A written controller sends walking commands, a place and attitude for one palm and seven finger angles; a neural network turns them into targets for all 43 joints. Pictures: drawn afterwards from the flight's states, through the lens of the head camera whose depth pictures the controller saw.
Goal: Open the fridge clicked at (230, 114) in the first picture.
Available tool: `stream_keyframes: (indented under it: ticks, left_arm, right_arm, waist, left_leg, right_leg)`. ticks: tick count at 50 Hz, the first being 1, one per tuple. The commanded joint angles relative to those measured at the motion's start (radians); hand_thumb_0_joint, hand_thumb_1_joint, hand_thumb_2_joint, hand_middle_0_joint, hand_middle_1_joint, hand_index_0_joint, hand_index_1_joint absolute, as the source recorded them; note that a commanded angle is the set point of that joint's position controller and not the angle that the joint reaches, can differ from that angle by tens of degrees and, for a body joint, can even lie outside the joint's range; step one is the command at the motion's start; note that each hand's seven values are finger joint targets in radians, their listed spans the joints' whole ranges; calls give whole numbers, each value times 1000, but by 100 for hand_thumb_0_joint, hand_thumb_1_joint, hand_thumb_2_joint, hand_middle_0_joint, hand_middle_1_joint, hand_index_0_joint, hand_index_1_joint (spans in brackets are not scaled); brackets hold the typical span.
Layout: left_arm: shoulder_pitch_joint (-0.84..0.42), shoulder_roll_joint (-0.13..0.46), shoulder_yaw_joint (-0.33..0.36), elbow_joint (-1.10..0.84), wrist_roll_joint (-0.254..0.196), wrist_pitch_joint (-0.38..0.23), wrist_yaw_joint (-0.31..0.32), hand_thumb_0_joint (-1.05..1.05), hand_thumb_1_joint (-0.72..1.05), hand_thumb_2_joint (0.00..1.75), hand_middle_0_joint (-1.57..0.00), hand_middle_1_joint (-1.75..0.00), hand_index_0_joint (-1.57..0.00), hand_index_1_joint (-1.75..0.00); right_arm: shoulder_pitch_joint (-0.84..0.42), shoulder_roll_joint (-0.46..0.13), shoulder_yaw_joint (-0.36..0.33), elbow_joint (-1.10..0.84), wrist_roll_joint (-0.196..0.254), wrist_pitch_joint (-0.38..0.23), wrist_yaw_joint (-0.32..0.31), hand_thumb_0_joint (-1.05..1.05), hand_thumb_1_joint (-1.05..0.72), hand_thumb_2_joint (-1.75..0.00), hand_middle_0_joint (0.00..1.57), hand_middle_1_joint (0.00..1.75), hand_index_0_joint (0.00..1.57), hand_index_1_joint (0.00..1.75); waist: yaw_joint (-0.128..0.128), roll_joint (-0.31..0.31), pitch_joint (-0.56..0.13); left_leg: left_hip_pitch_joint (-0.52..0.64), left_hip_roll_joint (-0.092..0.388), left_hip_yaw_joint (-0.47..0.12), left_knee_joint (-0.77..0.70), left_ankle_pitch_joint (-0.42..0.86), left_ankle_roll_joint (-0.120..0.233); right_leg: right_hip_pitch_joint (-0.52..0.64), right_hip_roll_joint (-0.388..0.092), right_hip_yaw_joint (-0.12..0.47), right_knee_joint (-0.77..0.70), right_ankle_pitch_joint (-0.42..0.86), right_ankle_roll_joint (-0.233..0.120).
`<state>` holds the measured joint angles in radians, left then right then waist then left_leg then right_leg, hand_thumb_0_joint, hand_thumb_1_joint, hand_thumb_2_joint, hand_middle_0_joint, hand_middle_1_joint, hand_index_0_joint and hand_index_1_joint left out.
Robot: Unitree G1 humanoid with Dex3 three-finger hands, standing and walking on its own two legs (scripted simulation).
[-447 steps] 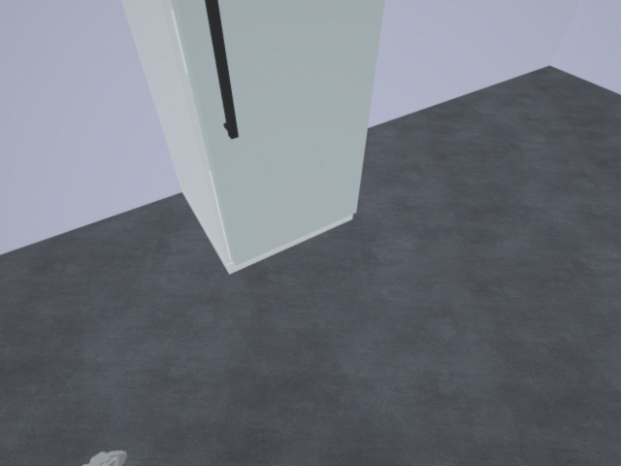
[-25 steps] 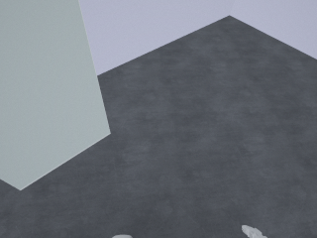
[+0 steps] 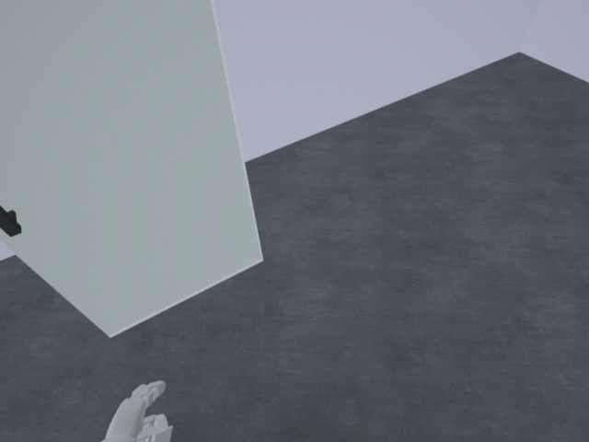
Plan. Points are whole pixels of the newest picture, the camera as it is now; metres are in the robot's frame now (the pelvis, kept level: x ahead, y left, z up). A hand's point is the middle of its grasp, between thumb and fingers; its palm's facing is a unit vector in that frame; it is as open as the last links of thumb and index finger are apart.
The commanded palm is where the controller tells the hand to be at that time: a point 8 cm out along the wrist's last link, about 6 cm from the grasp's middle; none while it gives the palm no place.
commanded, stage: turn to face it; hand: left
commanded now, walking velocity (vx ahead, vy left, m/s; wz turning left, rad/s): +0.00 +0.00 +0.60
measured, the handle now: out of the picture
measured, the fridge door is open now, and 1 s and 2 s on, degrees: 0 0 0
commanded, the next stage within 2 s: take the last steps up to it in 0.78 s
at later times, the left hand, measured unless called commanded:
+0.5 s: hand out of the picture -0.08 +0.24 -0.18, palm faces +0.37 -0.89 -0.26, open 7.3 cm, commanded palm none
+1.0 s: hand out of the picture -0.03 +0.24 -0.15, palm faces +0.46 -0.85 -0.26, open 7.3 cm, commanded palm none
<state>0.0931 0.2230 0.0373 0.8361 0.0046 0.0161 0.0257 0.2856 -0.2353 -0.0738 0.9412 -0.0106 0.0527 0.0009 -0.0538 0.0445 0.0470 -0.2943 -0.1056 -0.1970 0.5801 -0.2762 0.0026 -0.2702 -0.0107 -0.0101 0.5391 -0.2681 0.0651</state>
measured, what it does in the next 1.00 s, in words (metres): steps on the spot, turning left: left foot, then right foot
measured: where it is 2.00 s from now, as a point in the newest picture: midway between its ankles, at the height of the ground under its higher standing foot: outside the picture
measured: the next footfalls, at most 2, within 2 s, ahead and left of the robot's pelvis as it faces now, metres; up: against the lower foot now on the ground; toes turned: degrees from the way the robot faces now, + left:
left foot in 0.48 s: -0.04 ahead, +0.14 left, +0.00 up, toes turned +23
right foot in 1.00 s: +0.05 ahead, -0.06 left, +0.00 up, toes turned +24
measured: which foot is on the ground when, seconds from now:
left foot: up 0.00-0.46, down 0.48-1.00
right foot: down 0.00-0.48, up 0.50-0.98, down 1.00-1.00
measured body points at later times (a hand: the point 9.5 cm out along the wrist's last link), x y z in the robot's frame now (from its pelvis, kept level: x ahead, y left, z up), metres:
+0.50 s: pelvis -0.03 +0.03 -0.01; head +0.00 +0.06 +0.44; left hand -0.10 +0.29 -0.16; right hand +0.16 -0.19 -0.13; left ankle -0.07 +0.12 -0.73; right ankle +0.01 -0.11 -0.72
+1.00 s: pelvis -0.03 +0.02 +0.00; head -0.01 +0.00 +0.45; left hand -0.05 +0.28 -0.13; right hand +0.10 -0.19 -0.16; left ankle -0.07 +0.12 -0.73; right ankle +0.01 -0.08 -0.73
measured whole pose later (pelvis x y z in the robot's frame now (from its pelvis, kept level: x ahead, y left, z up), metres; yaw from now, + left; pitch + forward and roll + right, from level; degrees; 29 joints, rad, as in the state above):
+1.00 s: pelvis -0.03 +0.02 +0.00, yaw +27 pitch -1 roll +1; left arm 0.17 0.19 0.04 0.95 0.01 0.02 0.02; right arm 0.28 -0.19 -0.04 1.01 -0.02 0.03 -0.01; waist -0.03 0.02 0.02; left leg -0.23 -0.06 -0.05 0.50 -0.26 0.02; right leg -0.22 -0.03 -0.05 0.57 -0.36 0.07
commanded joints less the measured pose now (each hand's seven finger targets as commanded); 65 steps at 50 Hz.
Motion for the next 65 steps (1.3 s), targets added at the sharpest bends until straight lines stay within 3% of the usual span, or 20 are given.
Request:
stream_keyframes:
  ticks: [1,3,6,18,22,23,24,25,27,31,44,48,49,50,51,52,53,56,59,65]
  left_arm:
    - [132,255,57,-52,10,-17,20,0,90,90,-20,-30,-20,-30]
    - [9,184,46,-73,6,-13,20,0,90,90,-20,-30,-20,-30]
    - [11,138,32,-68,7,-23,11,0,90,90,-20,-30,-20,-30]
    - [185,212,62,12,29,-11,6,0,90,90,-20,-30,-20,-30]
    - [173,206,67,29,13,-1,1,0,90,90,-20,-30,-20,-30]
    - [187,152,57,12,5,6,-2,0,90,90,-20,-30,-20,-30]
    - [136,87,32,-27,6,12,-4,0,90,90,-20,-30,-20,-30]
    - [103,117,33,-26,11,23,2,0,90,90,-20,-30,-20,-30]
    - [89,106,39,13,11,27,0,0,90,90,-20,-30,-20,-30]
    - [149,114,39,67,9,22,-12,0,90,90,-20,-30,-20,-30]
    - [68,59,22,49,1,14,1,0,90,90,-20,-30,-20,-30]
    - [178,52,22,96,7,-13,-8,0,90,90,-20,-30,-20,-30]
    - [227,77,29,114,14,-23,-7,0,90,90,-20,-30,-20,-30]
    - [278,158,47,127,31,-34,0,0,90,90,-20,-30,-20,-30]
    - [326,210,53,121,23,-29,2,0,90,90,-20,-30,-20,-30]
    - [300,193,48,110,18,-27,4,0,90,90,-20,-30,-20,-30]
    - [262,154,53,116,14,-42,9,0,90,90,-20,-30,-20,-30]
    - [234,60,19,122,9,-69,-1,0,90,90,-20,-30,-20,-30]
    - [305,38,12,155,9,-83,-1,0,90,90,-20,-30,-20,-30]
    - [449,19,5,235,18,-103,4,0,90,90,-20,-30,-20,-30]
  right_arm:
    - [-36,-129,-47,-113,-7,-17,-3,0,-90,-90,20,30,20,30]
    - [-11,-122,-52,-71,-12,7,10,0,-90,-90,20,30,20,30]
    - [10,-104,-42,-46,-15,16,27,0,-90,-90,20,30,20,30]
    - [-166,-69,-10,-94,2,-2,28,0,-90,-90,20,30,20,30]
    - [-44,-103,-12,-65,1,-30,21,0,-90,-90,20,30,20,30]
    - [2,-201,-32,-61,-4,-42,17,0,-90,-90,20,30,20,30]
    - [55,-294,-52,-56,-3,-41,7,0,-90,-90,20,30,20,30]
    - [71,-289,-47,-36,-6,-33,0,0,-90,-90,20,30,20,30]
    - [-22,-221,-27,-47,-12,-39,-20,0,-90,-90,20,30,20,30]
    - [-87,-166,-3,-62,-4,-50,-25,0,-90,-90,20,30,20,30]
    - [-29,-137,-7,-15,-15,-43,-26,0,-90,-90,20,30,20,30]
    - [-33,-117,-2,5,-9,-46,-21,0,-90,-90,20,30,20,30]
    - [-35,-84,3,6,-5,-49,-18,0,-90,-90,20,30,20,30]
    - [-19,-11,15,-7,4,-51,-14,0,-90,-90,20,30,20,30]
    - [-88,-44,5,-44,-8,-45,-8,0,-90,-90,20,30,20,30]
    - [-108,-81,-9,-53,-20,-40,3,0,-90,-90,20,30,20,30]
    - [-86,-79,-13,-31,-24,-34,8,0,-90,-90,20,30,20,30]
    - [15,-33,-12,46,-23,-33,22,0,-90,-90,20,30,20,30]
    - [32,-9,-11,63,-20,-32,24,0,-90,-90,20,30,20,30]
    - [-79,1,-2,34,-17,-44,28,0,-90,-90,20,30,20,30]
  waist:
    - [76,-211,-110]
    - [22,-231,-10]
    - [11,-237,24]
    - [102,-268,-45]
    - [33,-179,-144]
    - [7,91,-177]
    - [-24,308,-165]
    - [-29,188,-163]
    - [4,188,-93]
    - [48,102,-65]
    - [28,105,-47]
    - [78,67,-84]
    - [103,-4,-73]
    - [120,-263,-57]
    - [161,-339,34]
    - [134,-222,92]
    - [108,-278,111]
    - [49,-162,123]
    - [55,-187,93]
    - [93,-172,110]
  left_leg:
    - [-263,51,65,535,-316,-42]
    - [-254,94,82,639,-192,-46]
    - [-262,114,142,694,-64,-68]
    - [-125,135,277,234,-196,-71]
    - [153,129,283,-156,78,-41]
    - [325,313,50,-241,277,17]
    - [353,519,-200,-247,706,128]
    - [305,549,-136,-212,725,192]
    - [238,435,-60,-212,677,173]
    - [223,336,58,-220,686,131]
    - [155,340,-94,-240,518,180]
    - [18,277,-96,-212,74,134]
    - [-116,217,-53,-129,-101,92]
    - [-326,83,98,113,-266,24]
    - [-410,60,145,315,-320,1]
    - [-414,101,115,426,-253,3]
    - [-410,129,105,475,-176,4]
    - [-339,148,150,539,30,-18]
    - [-349,153,176,549,120,-38]
    - [-445,198,198,456,138,-46]
  right_leg:
    - [160,-488,344,-252,250,-223]
    - [15,-374,240,-309,-3,-174]
    - [8,-286,50,-281,62,-137]
    - [152,-374,-52,-166,332,-189]
    - [85,-334,-150,62,359,-92]
    - [-119,-231,-196,270,65,-21]
    - [-325,-121,-149,447,-415,38]
    - [-295,-138,-58,541,-391,14]
    - [-316,-133,-23,606,-269,19]
    - [-279,-107,-25,628,-123,34]
    - [-95,-46,-24,240,-171,17]
    - [160,-16,-49,-53,-29,-7]
    - [298,-67,2,-168,-31,-19]
    - [410,-286,271,-299,-271,-91]
    - [265,-454,486,-430,-437,-175]
    - [144,-460,471,-476,-523,-207]
    - [111,-416,451,-489,-517,-179]
    - [73,-279,172,-433,-219,-116]
    - [125,-241,69,-426,-82,-104]
    - [244,-286,71,-407,83,-155]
